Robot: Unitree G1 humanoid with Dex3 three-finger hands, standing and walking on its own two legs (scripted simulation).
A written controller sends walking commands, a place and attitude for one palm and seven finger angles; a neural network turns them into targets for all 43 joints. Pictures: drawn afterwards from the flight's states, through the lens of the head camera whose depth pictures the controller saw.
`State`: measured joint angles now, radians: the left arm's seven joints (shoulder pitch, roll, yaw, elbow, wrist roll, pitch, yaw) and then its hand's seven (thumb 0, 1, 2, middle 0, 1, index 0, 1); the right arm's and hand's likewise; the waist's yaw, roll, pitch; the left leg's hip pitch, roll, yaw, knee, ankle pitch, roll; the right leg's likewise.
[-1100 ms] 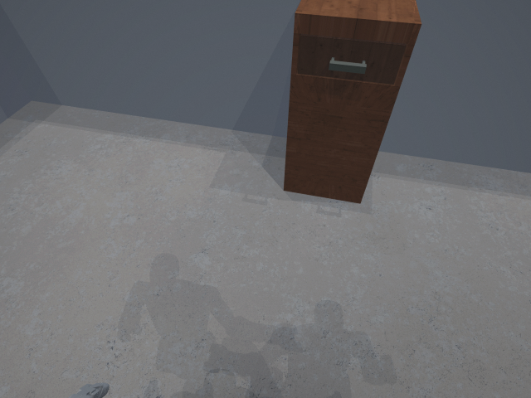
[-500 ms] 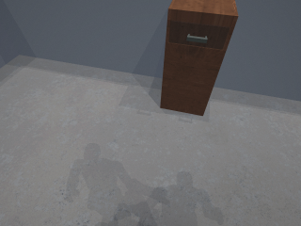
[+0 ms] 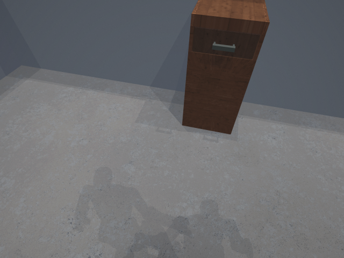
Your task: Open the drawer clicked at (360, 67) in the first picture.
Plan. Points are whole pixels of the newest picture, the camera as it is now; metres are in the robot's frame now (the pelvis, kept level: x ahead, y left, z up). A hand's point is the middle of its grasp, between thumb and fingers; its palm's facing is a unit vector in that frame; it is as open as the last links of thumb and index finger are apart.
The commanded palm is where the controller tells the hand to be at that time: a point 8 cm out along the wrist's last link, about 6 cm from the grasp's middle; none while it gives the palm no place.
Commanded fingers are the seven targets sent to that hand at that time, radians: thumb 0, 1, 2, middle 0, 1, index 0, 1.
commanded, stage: look at it before walking up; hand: left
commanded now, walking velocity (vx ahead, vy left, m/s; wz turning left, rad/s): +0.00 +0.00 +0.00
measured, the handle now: (223, 46) +1.19 -0.23 -0.05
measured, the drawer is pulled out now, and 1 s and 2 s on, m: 0.00 0.00 0.00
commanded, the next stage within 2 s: walk to a spot facing it in 0.34 s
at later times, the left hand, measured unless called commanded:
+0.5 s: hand out of the picture +0.06 +0.25 -0.16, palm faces -0.03 -0.95 -0.33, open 7.4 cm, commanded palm none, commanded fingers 0.00 0.90 0.90 -0.20 -0.30 -0.20 -0.30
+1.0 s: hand out of the picture +0.04 +0.17 -0.17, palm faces -0.15 -0.97 -0.20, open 7.4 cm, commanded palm none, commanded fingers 0.00 0.90 0.90 -0.20 -0.30 -0.20 -0.30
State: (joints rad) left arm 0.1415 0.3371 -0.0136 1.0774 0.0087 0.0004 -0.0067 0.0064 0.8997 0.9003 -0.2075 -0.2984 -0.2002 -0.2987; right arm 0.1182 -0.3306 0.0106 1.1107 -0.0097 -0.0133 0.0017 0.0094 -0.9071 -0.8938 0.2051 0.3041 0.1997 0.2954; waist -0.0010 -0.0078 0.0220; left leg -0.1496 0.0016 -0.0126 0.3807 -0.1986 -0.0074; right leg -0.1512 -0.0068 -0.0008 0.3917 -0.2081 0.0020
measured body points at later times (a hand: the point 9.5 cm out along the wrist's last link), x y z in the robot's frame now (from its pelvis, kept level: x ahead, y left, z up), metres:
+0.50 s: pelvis +0.00 +0.00 +0.00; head +0.01 +0.00 +0.45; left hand +0.07 +0.30 -0.13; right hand +0.08 -0.29 -0.13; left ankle +0.01 +0.12 -0.74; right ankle +0.00 -0.12 -0.75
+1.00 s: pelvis +0.00 -0.01 -0.01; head +0.03 -0.03 +0.44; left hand +0.05 +0.22 -0.15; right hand +0.03 -0.28 -0.15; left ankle +0.02 +0.13 -0.68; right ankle +0.00 -0.11 -0.75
